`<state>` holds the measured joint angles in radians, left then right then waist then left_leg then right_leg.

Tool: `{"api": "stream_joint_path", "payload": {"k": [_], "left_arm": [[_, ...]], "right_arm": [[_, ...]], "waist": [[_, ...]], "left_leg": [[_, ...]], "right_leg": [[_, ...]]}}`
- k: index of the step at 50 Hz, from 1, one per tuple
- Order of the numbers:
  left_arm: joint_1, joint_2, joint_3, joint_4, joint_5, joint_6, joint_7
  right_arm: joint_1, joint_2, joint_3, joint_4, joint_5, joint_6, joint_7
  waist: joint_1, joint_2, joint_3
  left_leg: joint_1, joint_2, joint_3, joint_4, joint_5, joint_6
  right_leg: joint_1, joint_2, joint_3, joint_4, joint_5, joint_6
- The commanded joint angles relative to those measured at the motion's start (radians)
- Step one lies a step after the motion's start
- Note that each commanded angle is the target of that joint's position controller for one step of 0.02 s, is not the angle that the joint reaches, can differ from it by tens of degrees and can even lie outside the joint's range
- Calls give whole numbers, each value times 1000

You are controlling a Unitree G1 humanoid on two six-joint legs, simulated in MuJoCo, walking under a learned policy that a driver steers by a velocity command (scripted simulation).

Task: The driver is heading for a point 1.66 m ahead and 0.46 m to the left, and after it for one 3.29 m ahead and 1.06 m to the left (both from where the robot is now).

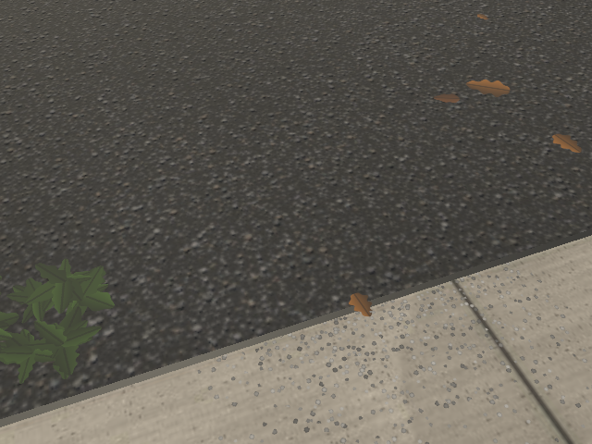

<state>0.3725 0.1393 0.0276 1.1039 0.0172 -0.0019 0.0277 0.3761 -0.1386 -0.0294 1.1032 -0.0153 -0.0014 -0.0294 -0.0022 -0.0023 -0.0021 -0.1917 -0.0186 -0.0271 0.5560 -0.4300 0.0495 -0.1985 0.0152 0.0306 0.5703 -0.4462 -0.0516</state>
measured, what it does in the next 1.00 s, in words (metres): walks ahead: left foot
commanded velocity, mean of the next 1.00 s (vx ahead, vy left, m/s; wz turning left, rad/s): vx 0.45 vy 0.00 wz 0.00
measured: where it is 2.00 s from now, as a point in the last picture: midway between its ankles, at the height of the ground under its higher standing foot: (305, 261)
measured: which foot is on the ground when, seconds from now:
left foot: down 0.00-0.14, up 0.16-0.50, down 0.52-1.00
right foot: down 0.00-0.50, up 0.52-1.00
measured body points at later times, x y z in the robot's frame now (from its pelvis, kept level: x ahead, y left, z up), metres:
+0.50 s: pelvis +0.20 -0.01 -0.02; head +0.24 +0.00 +0.43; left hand +0.06 +0.20 -0.15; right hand +0.40 -0.23 -0.13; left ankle +0.34 +0.06 -0.73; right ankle -0.01 -0.11 -0.73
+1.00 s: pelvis +0.48 +0.00 +0.00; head +0.51 -0.01 +0.45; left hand +0.67 +0.20 -0.12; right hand +0.36 -0.22 -0.14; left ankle +0.34 +0.06 -0.74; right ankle +0.65 -0.12 -0.70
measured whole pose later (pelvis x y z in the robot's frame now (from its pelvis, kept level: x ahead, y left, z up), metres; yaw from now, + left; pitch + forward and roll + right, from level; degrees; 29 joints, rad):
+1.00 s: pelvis +0.48 +0.00 +0.00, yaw +0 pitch +1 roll +1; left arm 0.00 0.17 0.02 0.89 0.02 -0.04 -0.03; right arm 0.51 -0.15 -0.01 1.09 -0.02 -0.10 -0.01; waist -0.08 -0.02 0.06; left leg 0.11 -0.09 0.07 0.18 -0.31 0.09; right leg -0.59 -0.05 -0.08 0.62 -0.03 -0.06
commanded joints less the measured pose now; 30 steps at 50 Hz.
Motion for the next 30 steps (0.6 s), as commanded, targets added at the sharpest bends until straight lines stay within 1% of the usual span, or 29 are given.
{"api": "stream_joint_path", "payload": {"k": [1,2,3,4,5,6,7,8,9,10,11,12,13,14,16,18,19,20,21,22,23,24,25,26,27,28,29,30], "left_arm": [[-38,62,10,-70,2,-33,-12],[-67,46,7,-88,4,-43,-18],[-79,36,4,-102,11,-54,-23],[-87,41,5,-111,13,-65,-26],[-55,37,6,-108,9,-75,-30],[46,29,6,-80,2,-85,-33],[201,53,15,-34,-5,-94,-30],[349,152,44,16,-5,-100,-19],[426,200,60,43,-4,-93,-18],[362,152,46,21,7,-87,-16],[296,137,38,-3,16,-85,-18],[246,128,32,-17,20,-87,-18],[217,110,22,-23,16,-92,-16],[206,100,15,-21,11,-97,-14],[208,93,5,-13,2,-104,-10],[182,100,-2,-15,2,-109,-6],[170,111,-3,-16,0,-112,-5],[166,125,-2,-15,-1,-114,-5],[168,139,-2,-11,-4,-117,-5],[166,150,-1,-8,-7,-121,-5],[161,161,1,-6,-7,-122,-3],[149,175,4,-7,-8,-119,-2],[141,185,6,-10,-7,-114,-3],[167,145,-4,-25,-3,-110,-10],[284,16,-21,-37,-26,-102,-20],[198,114,4,-52,-10,-97,-24],[94,139,12,-93,-4,-98,-29],[45,131,13,-102,3,-101,-32]], "right_arm": [[92,-120,-27,-21,4,-23,5],[128,-140,-35,-9,5,-26,5],[142,-160,-44,-1,3,-27,4],[138,-157,-47,-4,4,-28,6],[112,-156,-47,-12,4,-30,9],[53,-153,-47,-29,4,-33,9],[-77,-131,-41,-78,9,-41,10],[-163,-57,-23,-132,17,-62,17],[-186,-92,-30,-159,-19,-78,24],[-186,-115,-37,-147,-36,-81,29],[-164,-90,-34,-139,-26,-85,38],[-173,-83,-34,-143,-15,-88,47],[-189,-86,-36,-154,-14,-84,55],[-201,-80,-35,-161,-14,-77,60],[-252,-69,-30,-189,-14,-63,66],[-335,-53,-17,-229,-10,-56,71],[-368,-47,-12,-245,-6,-53,72],[-379,-51,-10,-252,-3,-49,70],[-369,-69,-14,-253,-2,-45,65],[-332,-95,-23,-244,0,-45,57],[-260,-124,-34,-222,2,-47,49],[-135,-146,-48,-179,3,-53,42],[1,-170,-62,-130,-2,-58,34],[126,-245,-83,-107,-27,-64,26],[128,-307,-89,-120,-44,-64,35],[46,-277,-86,-121,0,-60,45],[-71,-217,-67,-143,9,-65,46],[-118,-164,-53,-146,7,-77,50]], "waist": [[-37,80,162],[-51,135,166],[-50,176,179],[-46,160,198],[-20,143,202],[36,135,198],[127,49,196],[179,-219,186],[178,-273,197],[135,-110,198],[98,-63,169],[73,-51,158],[55,-61,150],[43,-82,146],[31,-94,150],[21,-96,168],[18,-107,172],[14,-123,166],[4,-134,150],[-19,-132,123],[-55,-121,80],[-112,-102,11],[-167,-85,-56],[-193,8,-141],[-102,205,-239],[-99,112,-170],[-54,70,-23],[-35,12,36]], "left_leg": [[-13,134,-254,-250,-322,114],[32,184,-335,-310,-352,142],[46,240,-404,-352,-363,172],[3,257,-421,-362,-345,184],[-63,244,-398,-341,-317,179],[-168,212,-347,-279,-269,161],[-317,130,-220,-145,-172,110],[-523,-22,12,196,-21,47],[-680,-20,79,429,-76,40],[-697,30,44,537,-59,47],[-676,49,35,580,-3,46],[-662,68,35,585,46,42],[-649,77,42,564,84,35],[-629,72,60,541,115,26],[-597,48,104,463,173,16],[-511,31,128,293,240,16],[-437,19,141,202,271,21],[-350,2,160,138,289,32],[-267,-18,178,109,299,48],[-188,-36,180,93,311,66],[-105,-55,174,71,312,82],[22,-71,166,27,328,100],[186,-55,146,-27,322,114],[367,142,-75,-64,98,147],[500,428,-604,-207,-23,282],[391,396,-710,-342,-158,286],[246,372,-544,-360,-150,256],[128,330,-436,-383,0,232]], "right_leg": [[-211,-9,43,-54,-145,-40],[-249,18,-14,21,-73,-29],[-263,24,-67,71,-5,-27],[-233,15,-77,58,9,-32],[-150,15,-74,10,6,-41],[2,14,-59,-70,14,-54],[177,-33,52,-180,-19,-81],[373,-198,365,-338,-117,-137],[448,-366,561,-372,125,-189],[418,-358,488,-328,283,-192],[388,-333,423,-323,354,-186],[360,-305,359,-343,381,-176],[341,-277,300,-362,426,-164],[321,-249,245,-374,499,-151],[280,-213,160,-387,643,-138],[200,-185,94,-405,700,-125],[156,-176,68,-414,723,-119],[124,-177,52,-419,768,-117],[114,-190,45,-402,865,-116],[124,-202,34,-348,998,-109],[151,-206,19,-252,1113,-96],[163,-197,1,-96,1168,-81],[108,-167,-17,98,1079,-67],[-54,-114,-48,393,738,-63],[-321,55,-54,789,-58,-36],[-412,25,39,856,12,-57],[-446,-35,28,815,124,-65],[-409,-65,21,762,179,-66]]}}
Keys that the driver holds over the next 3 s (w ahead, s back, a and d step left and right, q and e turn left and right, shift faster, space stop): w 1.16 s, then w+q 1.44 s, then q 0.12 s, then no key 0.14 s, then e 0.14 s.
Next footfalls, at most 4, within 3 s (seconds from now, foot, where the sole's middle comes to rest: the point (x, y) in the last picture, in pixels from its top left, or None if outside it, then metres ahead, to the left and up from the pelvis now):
0.52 left None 0.38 0.06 -0.77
1.08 right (351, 381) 0.70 -0.10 -0.77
1.64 left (279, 292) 0.97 0.08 -0.77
2.20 right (284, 198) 1.34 0.07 -0.77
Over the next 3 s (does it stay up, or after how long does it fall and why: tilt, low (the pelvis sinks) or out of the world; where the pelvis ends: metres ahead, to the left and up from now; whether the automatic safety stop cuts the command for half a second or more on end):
stays up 1.37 0.31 0.01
